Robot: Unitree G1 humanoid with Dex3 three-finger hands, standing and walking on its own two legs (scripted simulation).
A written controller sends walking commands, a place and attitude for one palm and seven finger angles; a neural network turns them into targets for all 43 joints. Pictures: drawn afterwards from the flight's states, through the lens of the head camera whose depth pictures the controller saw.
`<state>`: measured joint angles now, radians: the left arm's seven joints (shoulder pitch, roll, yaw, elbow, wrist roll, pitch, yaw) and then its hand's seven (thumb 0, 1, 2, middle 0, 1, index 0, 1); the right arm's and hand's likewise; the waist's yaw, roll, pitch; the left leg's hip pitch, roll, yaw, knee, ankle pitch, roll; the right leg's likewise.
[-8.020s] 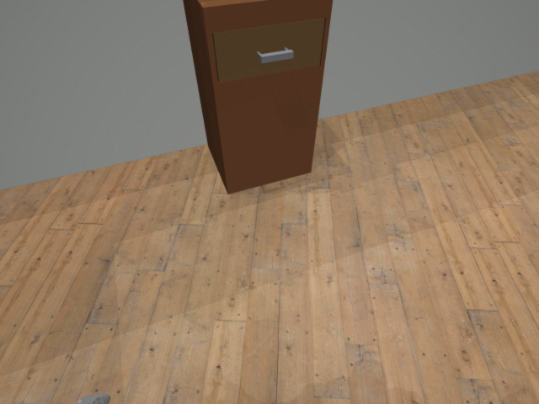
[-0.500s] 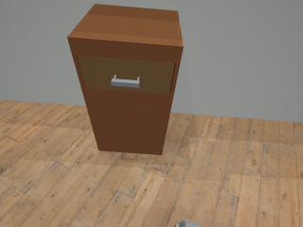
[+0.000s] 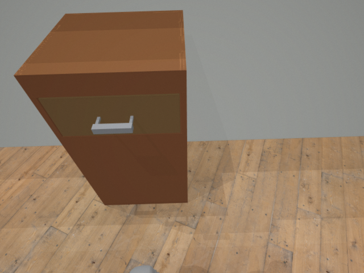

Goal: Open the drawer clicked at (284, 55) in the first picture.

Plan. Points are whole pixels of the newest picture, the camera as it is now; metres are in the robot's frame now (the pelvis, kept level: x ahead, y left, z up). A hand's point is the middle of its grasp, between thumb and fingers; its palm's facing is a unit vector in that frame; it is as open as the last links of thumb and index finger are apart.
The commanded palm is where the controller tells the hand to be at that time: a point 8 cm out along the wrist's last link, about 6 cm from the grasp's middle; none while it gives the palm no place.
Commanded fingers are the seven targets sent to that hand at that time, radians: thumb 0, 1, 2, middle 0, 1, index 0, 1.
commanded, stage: come to a stop and stand still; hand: left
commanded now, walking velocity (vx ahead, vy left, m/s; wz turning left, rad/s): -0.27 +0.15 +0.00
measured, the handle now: (114, 123) +0.57 +0.25 -0.05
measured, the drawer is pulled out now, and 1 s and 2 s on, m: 0.00 0.00 0.00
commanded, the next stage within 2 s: look again from close up in 0.86 s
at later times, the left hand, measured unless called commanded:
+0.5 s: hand out of the picture +0.02 +0.19 -0.17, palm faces +0.04 -0.96 -0.26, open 7.4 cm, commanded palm none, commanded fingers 0.00 0.90 0.90 -0.20 -0.30 -0.20 -0.30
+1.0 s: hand out of the picture +0.02 +0.16 -0.17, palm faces +0.00 -0.98 -0.20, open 7.3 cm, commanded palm none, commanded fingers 0.00 0.90 0.90 -0.20 -0.30 -0.20 -0.30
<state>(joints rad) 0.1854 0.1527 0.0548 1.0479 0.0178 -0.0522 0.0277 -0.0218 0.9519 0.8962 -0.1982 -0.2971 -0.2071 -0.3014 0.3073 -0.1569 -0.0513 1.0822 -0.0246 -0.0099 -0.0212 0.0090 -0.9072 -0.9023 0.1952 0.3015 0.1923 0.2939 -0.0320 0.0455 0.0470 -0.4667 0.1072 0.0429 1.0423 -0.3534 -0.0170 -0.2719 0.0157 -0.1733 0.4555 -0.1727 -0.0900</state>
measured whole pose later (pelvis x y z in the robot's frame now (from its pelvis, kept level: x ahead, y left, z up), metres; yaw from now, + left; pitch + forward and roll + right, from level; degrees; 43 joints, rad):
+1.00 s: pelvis +0.00 -0.01 +0.00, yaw -2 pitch -2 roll +0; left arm 0.27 0.13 0.01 1.11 0.02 -0.02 0.04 0.01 0.92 0.90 -0.20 -0.30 -0.21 -0.30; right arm 0.36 -0.14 0.00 1.16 -0.01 0.02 -0.03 0.01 -0.91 -0.90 0.20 0.30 0.19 0.29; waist -0.01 0.02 0.04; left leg -0.25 0.07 0.01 0.50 -0.24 -0.04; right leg -0.18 0.04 -0.08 0.43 -0.22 -0.05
